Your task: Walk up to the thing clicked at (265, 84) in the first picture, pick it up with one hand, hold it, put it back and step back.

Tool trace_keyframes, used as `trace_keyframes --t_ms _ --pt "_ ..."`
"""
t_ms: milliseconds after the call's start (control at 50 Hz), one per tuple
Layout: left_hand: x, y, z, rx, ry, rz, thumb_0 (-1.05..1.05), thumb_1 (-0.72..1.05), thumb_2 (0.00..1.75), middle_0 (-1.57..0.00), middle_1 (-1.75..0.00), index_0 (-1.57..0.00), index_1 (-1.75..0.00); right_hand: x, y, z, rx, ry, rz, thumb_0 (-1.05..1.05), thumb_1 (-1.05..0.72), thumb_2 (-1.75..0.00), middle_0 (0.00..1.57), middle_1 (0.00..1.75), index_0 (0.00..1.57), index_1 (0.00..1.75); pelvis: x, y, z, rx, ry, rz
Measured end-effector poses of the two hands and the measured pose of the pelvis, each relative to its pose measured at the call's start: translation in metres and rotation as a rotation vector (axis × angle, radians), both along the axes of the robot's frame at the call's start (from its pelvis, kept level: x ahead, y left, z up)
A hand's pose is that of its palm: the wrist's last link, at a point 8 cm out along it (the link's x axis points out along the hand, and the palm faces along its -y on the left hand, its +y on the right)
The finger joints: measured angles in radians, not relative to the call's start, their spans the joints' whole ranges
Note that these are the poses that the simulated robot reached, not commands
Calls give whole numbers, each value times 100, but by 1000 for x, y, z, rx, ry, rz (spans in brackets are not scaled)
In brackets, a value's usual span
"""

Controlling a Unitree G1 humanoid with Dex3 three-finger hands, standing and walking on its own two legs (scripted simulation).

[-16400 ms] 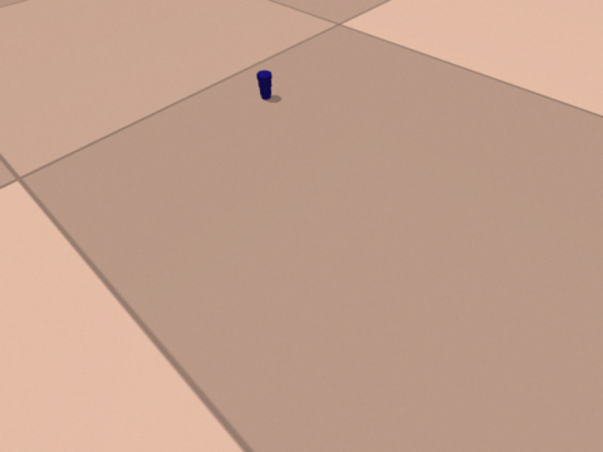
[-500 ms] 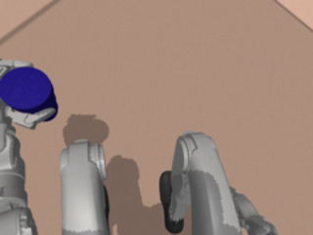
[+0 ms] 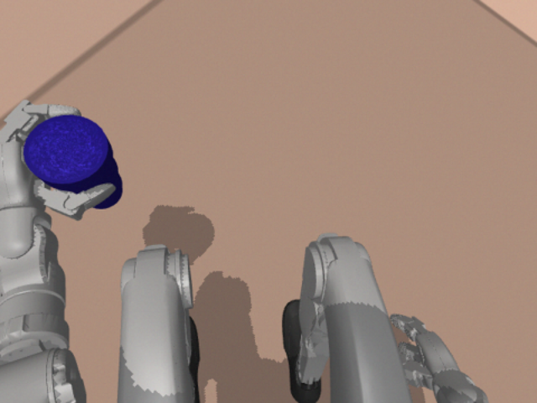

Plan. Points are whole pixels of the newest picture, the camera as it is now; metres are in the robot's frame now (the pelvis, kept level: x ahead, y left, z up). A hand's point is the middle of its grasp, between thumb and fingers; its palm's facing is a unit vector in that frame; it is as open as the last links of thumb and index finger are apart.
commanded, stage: settle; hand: left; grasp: from the side
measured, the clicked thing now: (87, 173) +0.43 +0.25 -0.08
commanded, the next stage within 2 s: lift in 0.38 s
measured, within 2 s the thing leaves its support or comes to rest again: neither
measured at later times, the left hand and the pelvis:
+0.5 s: hand (73, 153) +0.43 +0.24 -0.02, palm faces +0.19 -0.98 -0.05, open 11.6 cm; pelvis +0.00 +0.00 +0.01, yaw +1 degrees
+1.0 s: hand (41, 133) +0.42 +0.24 +0.06, palm faces +0.15 -0.99 -0.05, open 11.6 cm; pelvis +0.01 +0.00 +0.07, yaw +2 degrees
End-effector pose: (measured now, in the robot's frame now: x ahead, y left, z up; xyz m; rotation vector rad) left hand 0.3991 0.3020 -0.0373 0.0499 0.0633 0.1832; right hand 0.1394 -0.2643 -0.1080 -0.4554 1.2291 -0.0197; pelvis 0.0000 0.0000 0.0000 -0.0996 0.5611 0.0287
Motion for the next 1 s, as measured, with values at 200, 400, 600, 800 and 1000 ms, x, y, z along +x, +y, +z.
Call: trace_keyframes --t_ms 200,400,600,800,1000 --pt "2 -2 10 -5 9 -1 -2 -60 107 -72 -100 -65 -102 -9 4 3 18 9 -17 0 -91 -90 21 30 20 30 -1 1 7 8 5 6" --pt "5 -6 18 0 13 -1 -2 -60 108 -72 -100 -65 -102 -18 3 7 24 18 -37 0 -91 -90 21 30 20 30 -2 0 12 17 7 10" --pt "4 -11 24 -7 11 1 -2 -61 108 -72 -100 -65 -102 -22 -1 12 22 18 -47 0 -92 -90 21 30 20 30 -2 -1 18 23 8 11" --pt "1 -11 50 1 -1 -31 -2 -61 108 -72 -100 -65 -102 -14 0 27 30 -10 -68 0 -94 -90 21 30 20 30 2 -1 34 28 21 15" --pt "-8 -11 101 1 -7 -28 -2 -61 108 -72 -101 -65 -102 6 7 61 54 -77 -85 0 -94 -90 21 30 20 30 7 0 70 30 28 18"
